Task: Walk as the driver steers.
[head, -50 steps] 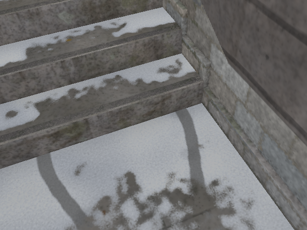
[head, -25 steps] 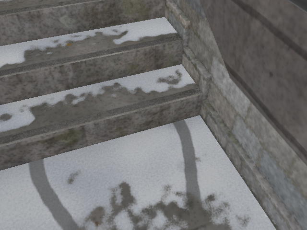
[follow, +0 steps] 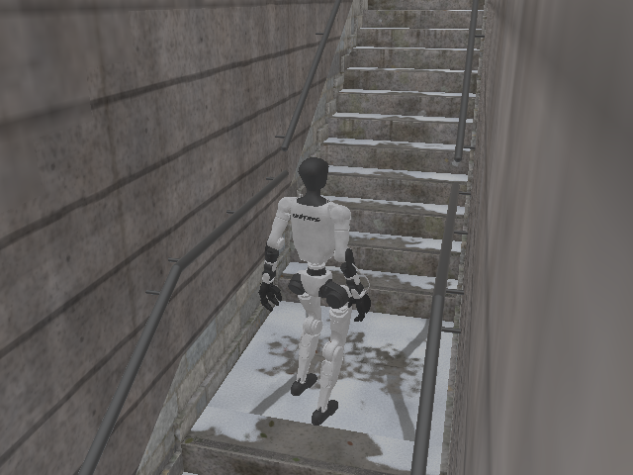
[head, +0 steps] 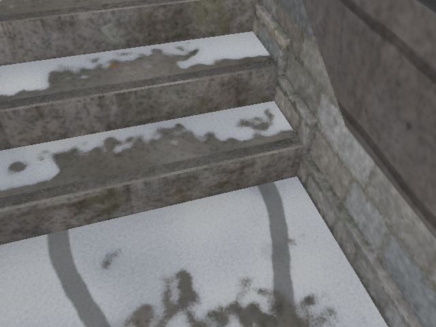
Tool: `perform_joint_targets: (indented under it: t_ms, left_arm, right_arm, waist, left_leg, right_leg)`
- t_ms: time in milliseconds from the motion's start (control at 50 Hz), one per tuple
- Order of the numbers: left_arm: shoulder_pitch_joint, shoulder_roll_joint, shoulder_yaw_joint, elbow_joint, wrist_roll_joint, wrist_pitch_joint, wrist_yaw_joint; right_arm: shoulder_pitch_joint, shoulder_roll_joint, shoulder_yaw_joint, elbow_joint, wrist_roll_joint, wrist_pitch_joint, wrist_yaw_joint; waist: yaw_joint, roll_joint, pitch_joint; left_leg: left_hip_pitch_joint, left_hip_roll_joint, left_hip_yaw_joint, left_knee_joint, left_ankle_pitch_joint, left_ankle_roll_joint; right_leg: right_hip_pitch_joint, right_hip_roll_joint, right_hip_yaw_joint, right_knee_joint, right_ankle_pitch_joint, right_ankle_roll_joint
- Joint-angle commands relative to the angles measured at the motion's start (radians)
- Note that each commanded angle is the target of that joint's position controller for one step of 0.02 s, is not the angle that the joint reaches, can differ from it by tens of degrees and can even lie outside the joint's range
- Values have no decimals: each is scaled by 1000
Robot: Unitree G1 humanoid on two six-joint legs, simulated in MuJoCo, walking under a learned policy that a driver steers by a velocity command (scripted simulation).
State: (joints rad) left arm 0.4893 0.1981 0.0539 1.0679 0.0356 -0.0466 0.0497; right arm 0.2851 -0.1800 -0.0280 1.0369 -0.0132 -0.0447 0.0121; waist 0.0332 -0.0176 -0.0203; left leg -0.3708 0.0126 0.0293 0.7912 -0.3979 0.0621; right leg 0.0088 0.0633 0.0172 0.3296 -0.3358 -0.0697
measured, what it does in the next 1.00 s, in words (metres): walks ahead: left foot, then right foot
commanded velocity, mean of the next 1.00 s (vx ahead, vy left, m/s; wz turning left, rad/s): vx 0.45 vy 0.00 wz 0.20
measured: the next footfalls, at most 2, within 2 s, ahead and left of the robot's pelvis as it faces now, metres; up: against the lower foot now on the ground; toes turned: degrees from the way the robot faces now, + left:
left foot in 0.12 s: +0.15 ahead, +0.13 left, +0.00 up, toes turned +2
right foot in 0.62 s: +0.48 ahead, -0.07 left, +0.00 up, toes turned -1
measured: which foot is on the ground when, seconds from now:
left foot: up 0.00-0.10, down 0.12-0.64, up 0.66-1.00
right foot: down 0.00-0.12, up 0.14-0.60, down 0.62-1.00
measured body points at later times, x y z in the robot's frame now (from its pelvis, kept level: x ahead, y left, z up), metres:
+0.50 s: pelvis +0.22 +0.04 +0.00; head +0.23 +0.05 +0.45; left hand +0.38 +0.28 -0.12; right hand +0.13 -0.18 -0.14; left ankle +0.11 +0.13 -0.74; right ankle +0.40 -0.08 -0.69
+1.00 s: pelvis +0.51 +0.04 +0.00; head +0.55 +0.04 +0.45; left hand +0.41 +0.27 -0.14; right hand +0.74 -0.15 -0.12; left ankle +0.66 +0.21 -0.68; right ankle +0.44 -0.07 -0.74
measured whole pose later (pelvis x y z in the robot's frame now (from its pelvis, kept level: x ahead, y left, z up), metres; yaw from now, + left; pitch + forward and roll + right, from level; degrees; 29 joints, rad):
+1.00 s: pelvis +0.51 +0.04 +0.00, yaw +14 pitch +1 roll -2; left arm 0.42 0.18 0.06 1.02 0.01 -0.12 0.04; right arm 0.05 -0.24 -0.05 0.86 -0.03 -0.04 0.06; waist 0.03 0.05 0.06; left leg -0.70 0.09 0.04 0.76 0.05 0.09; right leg 0.05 0.01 -0.25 0.20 -0.26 -0.01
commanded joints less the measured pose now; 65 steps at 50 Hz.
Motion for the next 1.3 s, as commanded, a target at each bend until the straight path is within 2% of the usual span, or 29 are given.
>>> perform_joint_targets:
  t_ms: [20,80,120,140,160,200,220,260,380,500,560,600,620,640,660,680,700,740,820,900,1040,1100,1140,1160,1180,1200,1220,1260,1300]
  left_arm:
    - [-11,119,25,-42,3,-27,-3]
    - [-56,143,27,-50,-9,-33,-6]
    - [-87,115,12,-66,5,-37,-14]
    - [-98,42,-12,-104,-8,-36,-25]
    - [-82,34,-13,-105,21,-31,-29]
    - [-159,102,1,-120,11,-22,-45]
    - [-145,98,2,-108,5,-21,-52]
    - [-116,65,-1,-85,15,-2,-59]
    - [-348,74,12,-173,10,34,-59]
    - [-541,43,15,-280,-6,3,-86]
    - [-494,80,34,-279,-11,1,-75]
    - [-287,107,51,-230,12,-28,-53]
    - [-109,154,67,-169,11,-47,-31]
    - [30,250,87,-155,34,-53,-14]
    - [24,282,90,-133,39,-49,-21]
    - [-111,213,69,-158,23,-48,-28]
    - [-202,145,50,-166,4,-58,-31]
    - [-213,86,32,-148,5,-64,-20]
    - [-131,97,27,-94,-21,-86,-16]
    - [-136,91,21,-106,-22,-95,-17]
    - [-90,101,16,-100,-30,-86,-6]
    - [-117,169,25,-97,-21,-70,-10]
    - [-93,192,30,-106,-15,-50,-14]
    - [10,76,9,-163,-26,-51,-31]
    - [-41,109,11,-190,-28,-58,-36]
    - [-168,127,14,-203,-39,-63,-36]
    - [-208,118,5,-211,-30,-71,-33]
    - [-213,111,0,-213,-4,-46,-24]
    - [-213,104,-1,-221,20,-14,-31]
  right_arm:
    - [-134,-78,-21,-101,7,-17,17]
    - [-57,-63,-24,-91,9,-12,15]
    - [172,-110,-52,-12,-3,-18,-4]
    - [350,-234,-86,15,-15,-27,-21]
    - [369,-246,-83,29,-4,-21,-20]
    - [121,-176,-64,-35,8,-28,-22]
    - [72,-153,-54,-50,10,-36,-21]
    - [88,-102,-35,-41,6,-49,-27]
    - [184,-117,-35,-11,18,-70,-26]
    - [181,-114,-21,7,-1,-84,-22]
    - [200,-115,-18,14,3,-83,-25]
    - [147,-176,-29,4,-3,-94,-34]
    - [144,-168,-29,-1,-4,-94,-32]
    - [205,-75,-11,-38,27,-89,-21]
    - [294,-70,-21,-32,37,-80,-6]
    - [238,-133,-38,-23,16,-72,-7]
    - [139,-119,-31,-46,10,-74,0]
    - [47,-95,-32,-79,-24,-57,19]
    - [21,-46,-27,-108,-24,-10,22]
    - [-179,-71,-26,-199,-12,-15,38]
    - [-355,-88,-26,-274,-32,9,71]
    - [-175,-127,-39,-211,-34,2,38]
    - [76,-201,-73,-130,-54,-17,15]
    - [81,-333,-107,-139,-62,-11,2]
    - [97,-355,-112,-167,-32,6,0]
    - [65,-314,-109,-180,-31,9,-1]
    - [-15,-256,-95,-191,-13,6,-4]
    - [-55,-199,-77,-196,12,-9,-9]
    - [-37,-201,-70,-186,21,-20,-15]
  waist:
    - [-13,-90,144]
    - [-78,-78,150]
    - [-171,21,59]
    - [-234,285,-13]
    - [-189,327,-26]
    - [-72,104,122]
    - [-38,74,115]
    - [-13,80,117]
    - [-44,74,156]
    - [-56,85,189]
    - [-41,99,167]
    - [61,101,54]
    - [120,36,-49]
    - [108,-115,-248]
    - [51,-288,-320]
    - [4,-144,-176]
    - [-7,-14,-54]
    - [-19,-13,31]
    - [-59,-39,21]
    - [-41,-77,87]
    - [-10,-68,129]
    - [-98,-95,34]
    - [-184,-35,-126]
    - [-85,207,-254]
    - [-102,203,-361]
    - [-125,128,-191]
    - [-88,67,-80]
    - [-28,8,-14]
    - [-14,-12,-43]
  left_leg:
    - [-159,24,-11,-79,63,-5]
    - [101,-16,51,-210,148,-4]
    - [430,-57,34,-297,80,20]
    - [574,216,-404,-528,-247,122]
    - [542,351,-732,-682,-418,185]
    - [310,301,-552,-657,-323,161]
    - [270,257,-458,-664,-217,144]
    - [222,201,-321,-664,-38,126]
    - [254,201,-220,-712,140,167]
    - [205,169,-115,-728,428,146]
    - [324,189,-122,-597,656,139]
    - [311,163,-114,-342,948,121]
    - [228,107,-91,-102,813,98]
    - [12,12,-40,225,436,75]
    - [-226,-127,-88,493,-106,58]
    - [-294,-34,-141,550,-23,81]
    - [-275,25,-136,482,84,80]
    - [-253,72,-112,388,131,75]
    - [-287,108,-83,350,212,38]
    - [-342,99,-37,158,367,24]
    - [-177,28,83,-172,460,61]
    - [-32,-67,133,-201,273,122]
    - [285,-61,54,-286,283,168]
    - [660,240,-360,-210,429,303]
    - [724,348,-788,-440,332,377]
    - [622,290,-632,-498,260,337]
    - [450,262,-483,-507,384,289]
    - [270,178,-355,-522,638,231]
    - [237,132,-287,-519,786,206]
  right_leg:
    - [-48,-280,242,-171,57,-162]
    - [-241,-250,162,-94,111,-125]
    - [-404,-157,57,200,266,-75]
    - [-591,-14,-85,613,158,-10]
    - [-704,26,-11,844,-185,-18]
    - [-731,-93,56,924,7,-46]
    - [-688,-116,43,874,51,-41]
    - [-626,-126,5,817,85,-7]
    - [-745,-139,-23,611,255,62]
    - [-553,-115,-87,296,437,20]
    - [-493,-85,-104,249,250,-3]
    - [-241,-25,-116,167,159,-24]
    - [-18,-73,-58,114,151,-40]
    - [260,-364,300,66,-208,-96]
    - [335,-525,777,-145,-283,-197]
    - [201,-503,673,-153,-310,-177]
    - [43,-457,466,-145,-192,-142]
    - [-88,-381,239,-179,67,-90]
    - [-69,-348,22,-158,408,-56]
    - [-112,-313,-113,-213,405,-50]
    - [-19,-305,-277,-197,610,-27]
    - [97,-325,-283,90,1058,-33]
    - [-38,-296,-290,548,814,2]
    - [-451,-182,-267,904,27,47]
    - [-634,-44,-70,1111,-256,71]
    - [-733,-107,7,1156,-122,48]
    - [-705,-154,7,1060,7,45]
    - [-579,-184,19,926,34,64]
    - [-526,-177,10,854,42,94]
